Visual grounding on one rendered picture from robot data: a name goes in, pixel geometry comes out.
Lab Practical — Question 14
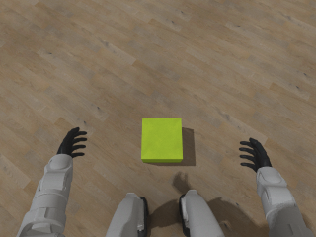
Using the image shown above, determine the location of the robot left foot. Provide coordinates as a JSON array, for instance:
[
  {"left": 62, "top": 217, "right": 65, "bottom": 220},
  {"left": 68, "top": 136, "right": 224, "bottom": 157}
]
[{"left": 137, "top": 197, "right": 148, "bottom": 237}]

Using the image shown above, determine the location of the right robot thigh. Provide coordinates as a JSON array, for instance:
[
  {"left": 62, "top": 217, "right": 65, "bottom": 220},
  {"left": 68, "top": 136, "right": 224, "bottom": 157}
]
[{"left": 181, "top": 194, "right": 225, "bottom": 237}]

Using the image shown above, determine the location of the robot right hand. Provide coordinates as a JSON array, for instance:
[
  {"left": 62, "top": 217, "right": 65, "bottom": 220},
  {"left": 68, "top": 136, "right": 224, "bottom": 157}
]
[{"left": 239, "top": 137, "right": 272, "bottom": 173}]

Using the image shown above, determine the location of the robot left forearm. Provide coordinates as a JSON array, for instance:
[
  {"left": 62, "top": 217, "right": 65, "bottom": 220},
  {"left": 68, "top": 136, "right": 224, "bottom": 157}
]
[{"left": 16, "top": 154, "right": 73, "bottom": 237}]

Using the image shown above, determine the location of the carton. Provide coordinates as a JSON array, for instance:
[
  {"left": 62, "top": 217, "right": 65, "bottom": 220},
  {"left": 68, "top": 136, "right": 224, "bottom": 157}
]
[{"left": 141, "top": 118, "right": 183, "bottom": 163}]

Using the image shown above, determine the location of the robot left hand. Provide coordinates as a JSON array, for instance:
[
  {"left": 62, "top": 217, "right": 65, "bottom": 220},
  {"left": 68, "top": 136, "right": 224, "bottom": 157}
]
[{"left": 56, "top": 127, "right": 87, "bottom": 158}]

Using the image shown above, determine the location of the robot right forearm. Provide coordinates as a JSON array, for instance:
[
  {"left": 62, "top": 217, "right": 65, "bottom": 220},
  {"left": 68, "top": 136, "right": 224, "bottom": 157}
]
[{"left": 256, "top": 166, "right": 314, "bottom": 237}]

